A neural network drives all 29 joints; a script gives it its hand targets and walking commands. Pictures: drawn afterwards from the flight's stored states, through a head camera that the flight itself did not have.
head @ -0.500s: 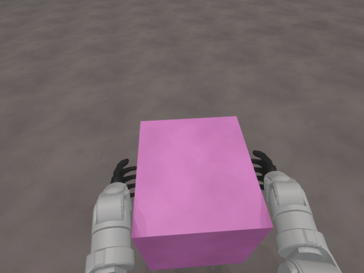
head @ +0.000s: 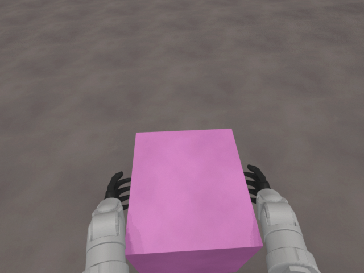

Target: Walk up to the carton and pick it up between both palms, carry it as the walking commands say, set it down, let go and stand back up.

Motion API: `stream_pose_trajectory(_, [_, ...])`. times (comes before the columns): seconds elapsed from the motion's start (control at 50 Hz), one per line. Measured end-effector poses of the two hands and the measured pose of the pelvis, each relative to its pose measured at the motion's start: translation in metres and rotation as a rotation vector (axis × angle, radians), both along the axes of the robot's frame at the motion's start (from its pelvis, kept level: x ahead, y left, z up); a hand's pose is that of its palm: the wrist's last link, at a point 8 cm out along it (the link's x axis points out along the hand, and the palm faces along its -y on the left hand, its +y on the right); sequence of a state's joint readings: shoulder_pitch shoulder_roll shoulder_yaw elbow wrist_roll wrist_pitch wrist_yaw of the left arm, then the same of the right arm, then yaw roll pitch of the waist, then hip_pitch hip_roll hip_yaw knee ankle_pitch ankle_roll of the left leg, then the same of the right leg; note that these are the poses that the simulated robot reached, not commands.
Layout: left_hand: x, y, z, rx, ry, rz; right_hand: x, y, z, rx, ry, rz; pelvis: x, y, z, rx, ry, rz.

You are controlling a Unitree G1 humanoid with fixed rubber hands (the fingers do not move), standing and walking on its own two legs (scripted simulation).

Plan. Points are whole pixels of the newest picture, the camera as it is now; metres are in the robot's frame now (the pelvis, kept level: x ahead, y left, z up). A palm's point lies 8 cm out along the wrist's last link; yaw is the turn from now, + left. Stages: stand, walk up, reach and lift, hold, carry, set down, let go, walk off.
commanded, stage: set down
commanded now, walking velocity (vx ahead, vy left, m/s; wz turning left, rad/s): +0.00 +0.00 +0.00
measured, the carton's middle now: (187, 204) +0.32 +0.06 -0.10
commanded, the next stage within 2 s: none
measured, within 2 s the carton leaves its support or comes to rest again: neither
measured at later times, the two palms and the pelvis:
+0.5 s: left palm (117, 209) +0.27 +0.24 -0.07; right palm (246, 199) +0.34 -0.10 -0.08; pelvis -0.02 +0.00 -0.03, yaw +0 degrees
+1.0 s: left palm (127, 211) +0.31 +0.24 -0.15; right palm (241, 202) +0.38 -0.09 -0.16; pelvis -0.05 +0.01 -0.09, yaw -1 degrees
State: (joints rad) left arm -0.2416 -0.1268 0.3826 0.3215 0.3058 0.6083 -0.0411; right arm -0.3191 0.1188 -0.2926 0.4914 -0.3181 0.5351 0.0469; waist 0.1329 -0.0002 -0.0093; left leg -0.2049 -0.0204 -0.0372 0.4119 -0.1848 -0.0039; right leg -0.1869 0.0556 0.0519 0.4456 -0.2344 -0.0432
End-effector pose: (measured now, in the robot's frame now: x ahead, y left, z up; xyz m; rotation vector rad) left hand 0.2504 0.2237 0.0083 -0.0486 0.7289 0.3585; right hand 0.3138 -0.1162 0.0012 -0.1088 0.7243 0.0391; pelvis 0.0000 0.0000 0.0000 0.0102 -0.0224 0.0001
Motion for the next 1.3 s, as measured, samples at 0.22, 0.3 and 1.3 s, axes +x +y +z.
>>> stream_pose_trajectory(0.22, [0.016,0.004,-0.031,0.004,-0.007,-0.002,0.018,0.004,-0.027,0.0,-0.005,0.0,0.0,-0.011,-0.008,-0.004,0.133,-0.001])
stream_pose_trajectory(0.3, [0.016,0.009,-0.047,0.002,0.002,0.003,0.019,0.009,-0.042,-0.002,0.005,0.005,-0.003,-0.011,-0.012,-0.009,0.186,0.003])
stream_pose_trajectory(1.3, [0.07,0.026,-0.216,-0.021,0.006,0.013,0.077,0.026,-0.215,0.026,0.008,0.002,-0.056,0.003,-0.138,0.007,0.713,-0.017])
